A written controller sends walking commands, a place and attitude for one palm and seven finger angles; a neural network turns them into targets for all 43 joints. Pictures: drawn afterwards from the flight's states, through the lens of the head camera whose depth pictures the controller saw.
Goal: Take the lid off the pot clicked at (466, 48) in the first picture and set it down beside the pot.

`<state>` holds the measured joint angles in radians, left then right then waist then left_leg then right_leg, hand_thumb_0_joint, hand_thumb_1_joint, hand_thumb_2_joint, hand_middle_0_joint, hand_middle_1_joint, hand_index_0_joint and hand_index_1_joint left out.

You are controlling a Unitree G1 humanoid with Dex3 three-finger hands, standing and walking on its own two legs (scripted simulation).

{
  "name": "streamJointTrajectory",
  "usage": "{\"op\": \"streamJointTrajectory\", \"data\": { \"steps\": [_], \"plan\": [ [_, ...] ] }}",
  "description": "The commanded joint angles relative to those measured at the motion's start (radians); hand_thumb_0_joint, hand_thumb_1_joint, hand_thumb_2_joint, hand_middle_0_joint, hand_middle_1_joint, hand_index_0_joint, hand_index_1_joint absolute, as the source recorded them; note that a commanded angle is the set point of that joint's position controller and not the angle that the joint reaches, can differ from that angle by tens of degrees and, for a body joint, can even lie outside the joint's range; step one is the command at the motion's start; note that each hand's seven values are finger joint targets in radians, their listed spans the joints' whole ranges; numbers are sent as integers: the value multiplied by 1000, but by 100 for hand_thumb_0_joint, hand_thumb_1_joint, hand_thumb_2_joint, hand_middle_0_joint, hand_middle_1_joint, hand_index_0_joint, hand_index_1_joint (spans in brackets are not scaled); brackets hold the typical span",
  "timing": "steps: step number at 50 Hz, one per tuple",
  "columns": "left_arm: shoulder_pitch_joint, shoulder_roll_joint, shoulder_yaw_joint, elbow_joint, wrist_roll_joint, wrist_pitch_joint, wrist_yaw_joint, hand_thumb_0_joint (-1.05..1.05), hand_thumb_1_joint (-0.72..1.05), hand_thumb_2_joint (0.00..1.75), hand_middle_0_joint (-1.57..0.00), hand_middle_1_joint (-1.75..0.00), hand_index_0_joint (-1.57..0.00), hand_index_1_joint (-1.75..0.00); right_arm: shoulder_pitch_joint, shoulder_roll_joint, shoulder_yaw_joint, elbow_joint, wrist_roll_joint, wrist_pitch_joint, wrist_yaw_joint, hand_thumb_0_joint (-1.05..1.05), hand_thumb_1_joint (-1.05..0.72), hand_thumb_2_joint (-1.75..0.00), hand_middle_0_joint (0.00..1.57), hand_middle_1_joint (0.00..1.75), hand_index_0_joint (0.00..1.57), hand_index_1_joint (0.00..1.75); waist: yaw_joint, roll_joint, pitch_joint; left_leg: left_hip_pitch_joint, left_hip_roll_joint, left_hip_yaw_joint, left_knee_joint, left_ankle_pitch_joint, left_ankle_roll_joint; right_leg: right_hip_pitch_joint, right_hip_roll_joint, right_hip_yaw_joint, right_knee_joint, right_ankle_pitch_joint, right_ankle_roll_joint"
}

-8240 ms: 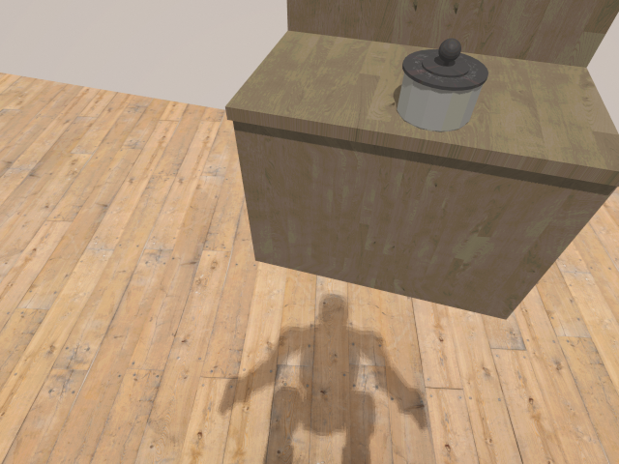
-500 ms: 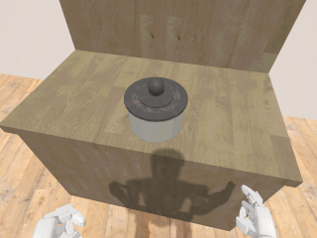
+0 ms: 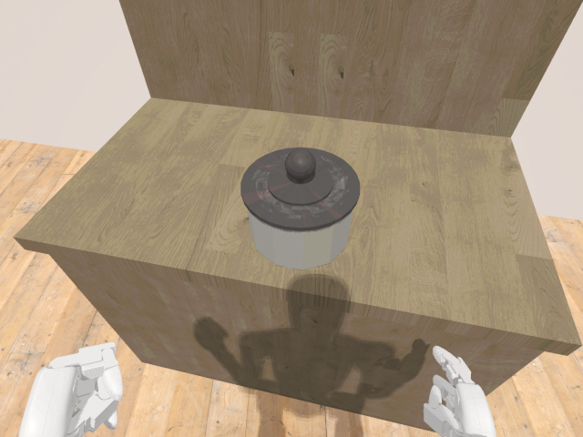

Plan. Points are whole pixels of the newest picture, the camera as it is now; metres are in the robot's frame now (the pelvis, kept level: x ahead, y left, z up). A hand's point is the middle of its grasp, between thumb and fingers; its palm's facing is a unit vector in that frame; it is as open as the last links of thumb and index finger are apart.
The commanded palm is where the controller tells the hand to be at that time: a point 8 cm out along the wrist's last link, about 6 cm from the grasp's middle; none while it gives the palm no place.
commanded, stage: raise the hand higher, near the body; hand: left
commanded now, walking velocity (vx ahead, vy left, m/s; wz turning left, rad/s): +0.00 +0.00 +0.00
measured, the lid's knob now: (300, 164) +0.49 +0.05 +0.12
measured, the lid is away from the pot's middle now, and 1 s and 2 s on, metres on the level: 0.00 0.00 0.00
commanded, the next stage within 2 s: reach forward and open the fingers in 0.42 s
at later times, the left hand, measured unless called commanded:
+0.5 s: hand (102, 352) +0.17 +0.23 +0.11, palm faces +0.33 -0.84 -0.44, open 3.1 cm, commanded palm +0.12 +0.27 +0.13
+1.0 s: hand (77, 326) +0.18 +0.26 +0.13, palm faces -0.25 +0.03 -0.97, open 4.0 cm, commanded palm +0.18 +0.25 +0.19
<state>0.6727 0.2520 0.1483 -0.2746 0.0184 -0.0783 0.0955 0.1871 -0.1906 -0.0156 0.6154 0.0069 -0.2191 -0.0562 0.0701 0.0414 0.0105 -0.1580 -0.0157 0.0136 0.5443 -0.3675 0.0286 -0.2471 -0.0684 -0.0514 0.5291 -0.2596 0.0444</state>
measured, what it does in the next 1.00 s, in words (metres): stands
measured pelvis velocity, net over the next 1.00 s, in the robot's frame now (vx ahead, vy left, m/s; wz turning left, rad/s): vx -0.01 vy -0.01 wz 0.02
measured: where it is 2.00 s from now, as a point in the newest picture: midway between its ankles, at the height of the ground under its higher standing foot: outside the picture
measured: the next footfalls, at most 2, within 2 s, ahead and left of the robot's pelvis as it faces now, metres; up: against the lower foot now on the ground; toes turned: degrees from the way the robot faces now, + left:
none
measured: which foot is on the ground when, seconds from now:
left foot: down 0.00-1.00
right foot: down 0.00-1.00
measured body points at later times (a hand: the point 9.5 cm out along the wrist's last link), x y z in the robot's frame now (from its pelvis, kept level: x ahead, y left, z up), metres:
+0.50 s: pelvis +0.00 +0.00 +0.00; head +0.00 -0.02 +0.45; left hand +0.15 +0.27 +0.13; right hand +0.19 -0.21 -0.08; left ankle -0.05 +0.10 -0.73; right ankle +0.01 -0.15 -0.73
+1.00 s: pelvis -0.01 -0.01 +0.01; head +0.01 -0.07 +0.45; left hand +0.19 +0.25 +0.18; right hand +0.21 -0.24 -0.09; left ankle -0.05 +0.10 -0.73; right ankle +0.01 -0.15 -0.73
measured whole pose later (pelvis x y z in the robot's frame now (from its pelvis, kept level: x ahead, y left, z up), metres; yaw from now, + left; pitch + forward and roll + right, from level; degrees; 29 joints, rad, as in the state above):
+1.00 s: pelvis -0.01 -0.01 +0.01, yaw +1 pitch +2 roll +0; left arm 0.38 0.74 0.19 -0.37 0.69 -0.05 -0.26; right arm 0.14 -0.31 -0.01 0.53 0.02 0.04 -0.03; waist 0.08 0.14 -0.01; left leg -0.20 -0.01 -0.01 0.47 -0.30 0.02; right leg -0.28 -0.06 -0.07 0.45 -0.20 0.03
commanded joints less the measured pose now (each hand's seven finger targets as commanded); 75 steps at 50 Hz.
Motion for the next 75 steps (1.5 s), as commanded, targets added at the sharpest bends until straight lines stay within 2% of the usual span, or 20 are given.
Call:
{"op": "streamJointTrajectory", "data": {
  "steps": [1,6,9,22,26,27,28,29,30,32,34,39,42,46,51,54,66,68,72,75],
  "plan": [
    [15,122,96,-227,-7,-72,12,0,90,90,-130,-150,-130,-150,-101,-92,-32,-167,5,-53,2,0,-90,-90,20,30,20,30,-6,0,-50,-48,29,-14,-100,413,-24,93,42,-39,-49,200,-52],
    [-17,136,106,-287,-10,-81,12,0,90,90,-130,-150,-130,-150,-96,-90,-24,-176,2,-46,7,0,-90,-90,20,30,20,30,-5,53,-59,-32,29,-19,-106,422,-27,103,40,-37,-56,201,-53],
    [-33,143,119,-286,-12,-81,12,0,90,90,-130,-150,-130,-150,-101,-90,-21,-179,2,-39,9,0,-90,-90,20,30,20,30,-6,5,-50,-38,28,-18,-111,399,-25,108,42,-41,-65,198,-54],
    [-96,176,164,-352,-20,-103,20,0,90,90,-130,-150,-130,-150,-102,-96,-15,-170,1,-35,8,0,-90,-90,20,30,20,30,0,35,-69,-18,30,-20,-123,396,-23,134,39,-35,-75,201,-55],
    [-120,187,188,-329,-24,-108,24,0,90,90,-130,-150,-130,-150,-105,-97,-17,-162,2,-32,5,0,-90,-90,20,30,20,30,-2,-12,-46,-24,29,-16,-130,341,-18,123,41,-32,-91,173,-54],
    [-212,448,170,-383,441,-37,70,0,87,91,-129,-146,-129,-146,-139,-190,1,-180,-27,34,18,0,-90,-90,20,30,20,30,0,56,-24,-156,11,-6,-107,325,-19,21,64,3,-39,160,-63],
    [-233,378,175,-438,451,11,100,0,84,92,-128,-143,-128,-143,-173,-147,-4,-226,-15,71,27,0,-90,-90,20,30,20,30,5,103,-21,-162,22,-4,-111,314,-30,29,54,-24,-29,125,-75],
    [-194,400,157,-434,570,39,111,0,81,94,-126,-139,-126,-139,-149,-153,-7,-225,-23,93,34,0,-90,-90,20,30,20,30,27,135,-71,-150,24,-4,-108,320,-35,44,61,-9,-15,99,-85],
    [-81,407,161,-387,641,75,113,0,78,95,-125,-136,-125,-136,-149,-157,-15,-223,-21,122,46,0,-90,-90,20,30,20,30,50,143,-113,-149,30,-3,-95,360,-37,62,65,1,-8,120,-91],
    [-113,460,148,-368,761,124,88,0,71,99,-123,-129,-123,-129,-176,-179,-15,-232,-15,180,63,0,-90,-90,20,30,20,30,35,66,-144,-149,27,-3,-82,365,-31,58,64,26,-11,162,-91],
    [-211,524,148,-382,814,145,36,0,65,104,-121,-122,-121,-122,-205,-188,-13,-249,0,210,62,0,-90,-90,20,30,20,30,17,45,-186,-129,26,-5,-85,323,-17,77,56,34,-27,153,-80],
    [-211,612,179,-303,751,124,-142,0,48,115,-116,-104,-116,-104,-190,-192,-15,-249,25,226,41,0,-90,-90,20,30,20,30,4,3,-218,-82,15,-13,-84,433,5,130,34,15,-60,301,-47],
    [-294,644,179,-262,704,93,-239,0,39,119,-112,-93,-112,-93,-162,-199,-19,-236,22,223,30,0,-90,-90,20,30,20,30,-12,-42,-159,-79,9,-18,-101,432,13,99,34,-3,-97,317,-32],
    [-406,738,244,-260,678,30,-328,0,27,124,-107,-79,-107,-79,-144,-202,-20,-244,17,212,19,0,-90,-90,20,30,20,30,-5,-8,-210,-32,-1,-19,-109,461,17,134,27,-10,-118,338,-25],
    [-507,711,230,-177,644,-21,-362,0,12,127,-101,-61,-101,-61,-125,-203,-25,-232,20,211,30,0,-90,-90,20,30,20,30,-12,-17,-157,-31,-9,-16,-137,405,12,100,32,-29,-153,267,-25],
    [-611,738,228,-202,657,-30,-364,0,4,129,-97,-51,-97,-51,-142,-198,-20,-244,20,202,36,0,-90,-90,20,30,20,30,-6,16,-205,-27,-19,-17,-152,378,11,130,30,-26,-152,230,-31],
    [-874,772,186,-134,668,17,-410,0,-32,143,-82,-8,-82,-8,-170,-205,-13,-256,31,202,49,0,-90,-90,20,30,20,30,4,41,-194,-50,-13,-36,-207,279,3,123,43,-26,-149,106,-44],
    [-845,775,200,-110,676,35,-414,0,-32,144,-82,-8,-82,-8,-171,-209,-14,-269,36,197,58,0,-90,-90,20,30,20,30,0,58,-204,-28,-12,-40,-184,301,3,113,58,-20,-132,125,-49],
    [-996,777,159,-59,683,57,-436,0,-33,145,-82,-8,-82,-8,-168,-210,-8,-252,37,210,49,0,-90,-90,20,30,20,30,-4,18,-163,-71,-10,-40,-218,228,2,91,49,-27,-147,61,-46],
    [-1050,775,148,-60,684,67,-450,0,-33,147,-82,-8,-82,-8,-172,-205,-6,-265,39,208,53,0,-90,-90,20,30,20,30,-5,21,-203,-64,-15,-41,-208,242,2,113,49,-24,-135,76,-48]
  ]
}}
